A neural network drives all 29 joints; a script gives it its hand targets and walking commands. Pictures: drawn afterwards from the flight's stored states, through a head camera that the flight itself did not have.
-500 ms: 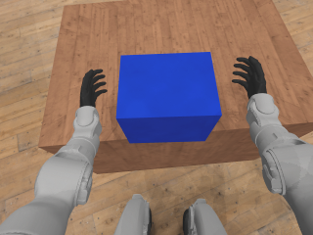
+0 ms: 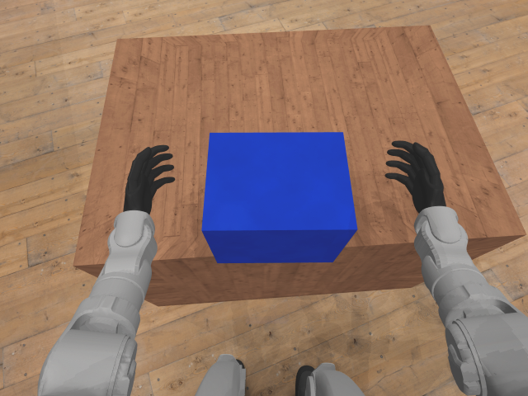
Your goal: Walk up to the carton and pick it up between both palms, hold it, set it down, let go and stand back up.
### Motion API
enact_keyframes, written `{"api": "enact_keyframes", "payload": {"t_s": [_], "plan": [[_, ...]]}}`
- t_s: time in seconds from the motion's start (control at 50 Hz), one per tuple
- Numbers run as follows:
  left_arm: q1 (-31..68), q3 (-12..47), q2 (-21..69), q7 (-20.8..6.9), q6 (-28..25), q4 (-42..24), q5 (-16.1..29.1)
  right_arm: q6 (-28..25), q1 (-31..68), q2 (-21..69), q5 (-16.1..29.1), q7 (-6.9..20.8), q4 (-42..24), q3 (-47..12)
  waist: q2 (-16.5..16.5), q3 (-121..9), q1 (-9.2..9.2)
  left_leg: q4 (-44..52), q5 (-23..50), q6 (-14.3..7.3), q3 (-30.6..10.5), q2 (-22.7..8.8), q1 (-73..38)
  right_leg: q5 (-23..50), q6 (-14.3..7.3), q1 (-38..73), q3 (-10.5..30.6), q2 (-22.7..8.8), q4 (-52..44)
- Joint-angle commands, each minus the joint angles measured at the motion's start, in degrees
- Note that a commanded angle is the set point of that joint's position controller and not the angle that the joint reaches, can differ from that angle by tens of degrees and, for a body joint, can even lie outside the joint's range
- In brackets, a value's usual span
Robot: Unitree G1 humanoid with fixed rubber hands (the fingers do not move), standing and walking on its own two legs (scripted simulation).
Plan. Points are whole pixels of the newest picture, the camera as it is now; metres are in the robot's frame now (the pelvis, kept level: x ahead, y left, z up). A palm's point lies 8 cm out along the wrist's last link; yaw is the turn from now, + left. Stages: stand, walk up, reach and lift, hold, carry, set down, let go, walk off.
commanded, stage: set down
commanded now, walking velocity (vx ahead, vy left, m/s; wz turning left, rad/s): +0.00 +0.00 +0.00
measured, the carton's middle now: (275, 202) +0.43 +0.02 -0.08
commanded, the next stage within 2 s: none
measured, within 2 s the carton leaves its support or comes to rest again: neither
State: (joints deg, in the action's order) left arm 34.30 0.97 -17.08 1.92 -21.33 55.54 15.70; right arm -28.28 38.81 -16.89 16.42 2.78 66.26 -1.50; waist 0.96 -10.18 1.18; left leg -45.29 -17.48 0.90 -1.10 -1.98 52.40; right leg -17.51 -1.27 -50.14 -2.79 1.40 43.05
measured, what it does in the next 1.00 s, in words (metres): rises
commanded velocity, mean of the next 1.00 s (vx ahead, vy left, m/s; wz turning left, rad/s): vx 0.00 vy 0.00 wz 0.00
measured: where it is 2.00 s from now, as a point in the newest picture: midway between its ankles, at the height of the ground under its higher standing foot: outside the picture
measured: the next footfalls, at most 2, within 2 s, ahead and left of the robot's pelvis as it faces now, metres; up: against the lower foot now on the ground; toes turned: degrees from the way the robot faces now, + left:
none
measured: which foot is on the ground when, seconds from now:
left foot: down 0.00-1.00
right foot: down 0.00-1.00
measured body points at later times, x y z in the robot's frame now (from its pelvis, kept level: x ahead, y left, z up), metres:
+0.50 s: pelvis +0.03 +0.02 +0.00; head +0.18 +0.00 +0.42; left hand +0.48 +0.23 +0.02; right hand +0.48 -0.20 +0.00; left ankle +0.02 +0.13 -0.70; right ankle +0.01 -0.11 -0.70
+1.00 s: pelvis +0.02 -0.01 +0.05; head +0.12 +0.01 +0.49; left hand +0.37 +0.20 +0.02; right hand +0.38 -0.21 +0.02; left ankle +0.02 +0.13 -0.69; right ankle +0.01 -0.10 -0.69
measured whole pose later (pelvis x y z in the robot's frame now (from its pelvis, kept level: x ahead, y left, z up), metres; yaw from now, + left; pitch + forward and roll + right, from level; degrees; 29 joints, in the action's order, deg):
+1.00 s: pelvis +0.02 -0.01 +0.05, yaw -2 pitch +12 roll +0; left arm 19.7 -6.0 -9.6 -1.5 -1.5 35.4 -2.8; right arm -25.0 29.0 -16.2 16.1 -5.1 63.6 -13.1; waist 2.0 0.2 2.2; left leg -16.4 -5.8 1.5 -0.3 -1.8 21.6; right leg -5.7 -1.0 -20.8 -1.9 1.7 15.6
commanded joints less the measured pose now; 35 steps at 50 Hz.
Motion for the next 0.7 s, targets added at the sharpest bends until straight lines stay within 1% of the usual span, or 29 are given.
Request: {"api": "enact_keyframes", "payload": {"t_s": [0.0,0.04,0.06,0.08,0.1,0.12,0.14,0.16,0.18,0.2,0.22,0.24,0.26,0.28,0.3,0.32,0.34,0.36,0.38,0.42,0.44,0.46,0.48,0.5,0.54,0.58,0.6,0.64,0.68], "plan": [[18.18,-0.91,-8.78,0.56,-1.39,-2.37,-0.85,-0.83,16.12,-12.75,0.92,1.80,-2.69,0.25,-1.80,-30.01,0.64,1.86,12.14,0.87,0.46,1.93,-22.22,2.80,0.64,10.00,4.08,-1.98,-8.40],[8.45,-0.70,-6.30,0.42,0.01,-6.81,-1.58,-1.57,8.12,-11.67,5.01,2.16,-4.79,-3.05,-2.14,-32.61,1.79,2.17,21.06,1.30,0.45,1.37,-28.13,12.80,0.76,14.33,3.24,-1.45,-8.18],[26.51,0.26,-9.46,0.12,-1.63,-6.98,1.71,-1.92,22.87,-12.32,4.12,1.80,-9.38,0.62,-2.76,-38.73,-0.04,0.68,19.28,1.03,0.98,2.09,-23.62,13.05,1.34,9.20,2.33,-1.47,-5.38],[14.38,-1.31,-8.31,0.41,-3.49,-3.31,-0.02,-3.11,11.01,-11.89,3.84,2.31,-8.77,-1.79,-2.50,-36.75,1.49,0.18,20.81,1.23,0.70,2.28,-24.07,14.91,1.99,9.18,1.82,-1.53,-5.22],[28.75,-1.45,-10.78,0.46,-4.82,-1.54,1.19,-2.50,22.94,-12.74,2.35,2.68,-9.25,1.08,-2.68,-39.62,0.56,0.16,16.20,0.45,0.40,2.52,-20.26,10.49,1.65,5.61,2.16,-1.66,-4.38],[-2.57,-0.54,-6.47,1.11,-1.99,-5.26,-2.82,-4.47,-3.35,-13.27,4.67,3.31,-3.57,-5.61,-3.95,-30.73,2.89,0.72,25.39,1.14,0.63,1.20,-28.02,18.07,1.63,15.24,2.16,-1.39,-6.20],[34.73,-2.53,-9.52,0.51,-2.81,-7.44,0.48,-2.69,30.82,-11.47,6.25,2.56,-10.84,0.88,-3.53,-44.95,1.22,0.96,24.24,1.39,0.78,1.67,-25.87,18.74,1.56,9.84,2.11,-1.19,-4.63],[-15.88,0.00,-4.72,0.76,-2.91,-9.67,-2.82,-7.22,-17.47,-12.54,5.19,2.92,-5.43,-7.49,-3.81,-32.40,2.31,-0.88,35.87,2.80,0.48,0.89,-34.47,30.12,2.50,17.69,0.25,-0.71,-4.17],[54.31,-3.89,-12.79,0.41,-2.87,-10.33,1.25,-3.57,47.93,-14.76,5.68,2.12,-13.89,3.33,-4.97,-49.19,-0.13,-0.07,23.53,1.64,0.25,1.89,-22.95,18.52,1.59,4.17,1.88,-1.07,-2.64],[-14.36,-1.02,-5.60,1.32,-4.77,-10.81,-1.61,-8.10,-17.59,-15.07,3.54,3.14,-10.90,-5.58,-3.52,-36.49,2.28,-2.77,35.85,3.25,0.15,1.00,-33.76,28.78,2.87,11.91,-1.57,0.27,-2.05],[65.23,-3.61,-15.54,1.35,-3.90,-10.09,4.00,-2.56,58.17,-17.16,4.77,2.73,-16.71,6.14,-5.29,-53.35,-0.20,-0.60,18.91,1.70,0.39,2.42,-20.45,13.30,1.51,-1.31,1.62,-0.67,-2.20],[-16.15,0.88,-7.44,2.15,-6.62,-11.19,1.64,-7.70,-20.74,-16.39,2.29,3.75,-15.32,-4.37,-1.06,-39.49,1.14,-5.14,34.17,2.76,0.04,0.91,-33.61,26.76,3.02,8.58,-1.78,0.18,-0.75],[56.31,-1.97,-12.79,1.61,-4.08,-12.12,4.72,-2.02,50.00,-15.21,6.14,3.42,-17.43,3.48,-3.67,-58.12,0.71,-1.53,24.95,2.00,0.11,1.61,-24.79,18.86,1.57,1.51,1.87,-0.08,-1.51],[-7.71,0.02,-7.54,2.27,-4.69,-12.31,1.58,-5.36,-10.43,-16.98,3.47,3.78,-15.67,-3.82,-0.16,-45.97,1.31,-4.94,39.60,3.09,-0.32,0.64,-37.63,32.98,3.38,10.91,-1.59,1.12,-0.18],[33.89,-2.42,-9.19,1.50,-3.14,-15.56,2.52,-2.62,30.46,-15.20,6.57,3.17,-16.85,1.05,-3.12,-57.78,1.16,-3.15,37.45,3.20,-0.86,1.11,-34.53,29.33,2.54,5.54,1.12,0.42,-1.19],[8.07,-1.41,-6.34,1.56,-3.18,-13.56,0.95,-3.56,6.06,-15.88,4.78,2.81,-13.52,-0.24,-2.30,-53.77,0.72,-5.02,46.24,4.55,-1.07,0.56,-42.71,36.19,3.01,7.27,-1.46,1.50,-0.05],[35.38,-3.19,-9.00,1.32,-1.58,-15.46,2.53,-1.30,32.23,-16.70,5.75,2.55,-15.91,2.36,-4.60,-58.22,0.46,-4.39,41.52,4.32,-1.04,0.83,-37.11,30.68,2.04,1.72,0.02,0.87,-1.03],[12.68,-2.47,-6.98,1.52,-1.01,-13.62,0.52,-1.23,10.72,-17.42,4.80,2.93,-12.79,-0.54,-3.40,-52.52,0.83,-5.29,46.51,4.68,-1.51,0.04,-43.52,34.01,2.25,4.24,-2.06,2.04,-0.46],[30.09,-2.77,-7.21,1.41,0.66,-13.43,1.58,0.88,28.08,-17.72,5.23,2.92,-12.87,2.42,-5.01,-55.60,0.50,-3.58,39.87,4.73,-1.20,0.30,-40.51,26.75,1.22,2.01,-0.84,1.65,-2.06],[22.81,-1.90,-4.58,0.74,3.04,-10.86,0.96,2.76,23.51,-16.45,3.73,2.21,-9.66,2.62,-2.87,-50.56,-0.23,-3.06,41.47,4.66,-1.21,-0.50,-43.57,27.66,1.01,3.56,-1.49,2.28,-3.24],[17.31,-2.24,-5.25,0.65,2.99,-11.18,0.00,1.80,18.77,-16.76,2.77,1.47,-9.96,1.91,-1.50,-49.92,-0.16,-3.81,46.01,4.78,-1.04,-0.82,-43.98,33.40,1.47,5.81,-2.04,2.40,-2.59],[24.99,-2.99,-6.01,0.70,3.45,-11.92,-0.04,1.91,27.32,-17.23,2.45,0.97,-11.56,2.69,-2.13,-52.57,-0.07,-3.83,48.19,4.59,-1.31,-0.66,-41.89,35.22,1.64,5.90,-1.41,2.12,-1.64],[23.50,-4.00,-7.38,0.94,3.73,-12.32,-0.32,1.45,26.64,-18.27,1.56,0.62,-13.33,1.96,-0.64,-53.04,0.37,-4.54,50.26,4.08,-1.25,-0.59,-41.43,38.42,2.24,6.37,-1.66,1.90,-0.63],[18.20,-3.87,-6.72,1.17,3.64,-11.77,-1.38,0.58,21.02,-18.36,0.88,0.49,-12.97,0.82,-0.90,-52.16,0.03,-3.73,46.79,4.42,-0.67,-0.83,-37.28,39.63,1.73,11.17,-1.74,1.41,-0.12],[26.09,-4.45,-5.80,1.02,5.45,-11.94,-1.34,2.99,30.92,-15.83,1.26,-0.40,-13.08,0.92,0.68,-53.07,0.41,-1.96,47.55,3.40,-0.38,-0.24,-37.68,41.80,2.39,16.61,-0.59,1.59,-1.52],[25.45,-5.12,-6.43,0.38,8.02,-10.25,-2.18,6.44,31.22,-14.75,1.47,-1.60,-12.64,-2.18,6.55,-49.30,0.39,1.73,36.78,3.18,1.33,1.23,-24.79,53.05,3.10,33.25,1.21,-0.16,-0.49],[34.96,-5.35,-8.62,0.14,9.49,-9.36,-1.55,8.77,40.52,-14.25,1.62,-2.56,-13.54,-1.71,8.13,-48.51,0.07,5.75,28.05,1.91,2.20,1.71,-15.23,56.50,3.92,38.89,2.54,-1.67,0.92],[26.28,-6.22,-6.73,-0.63,10.87,-8.87,-2.61,11.04,33.45,-10.96,3.00,-4.41,-14.66,-6.55,10.62,-46.80,0.68,10.43,27.10,0.14,2.04,2.37,-9.34,67.34,5.56,52.72,4.80,-3.45,1.45],[21.94,-6.03,-4.97,-1.01,12.10,-6.86,-5.02,11.01,28.32,-8.92,3.28,-5.69,-11.05,-9.16,8.42,-42.13,0.16,15.58,30.47,-0.46,1.82,1.40,-10.99,69.05,5.93,52.39,5.51,-4.78,-0.04]]}}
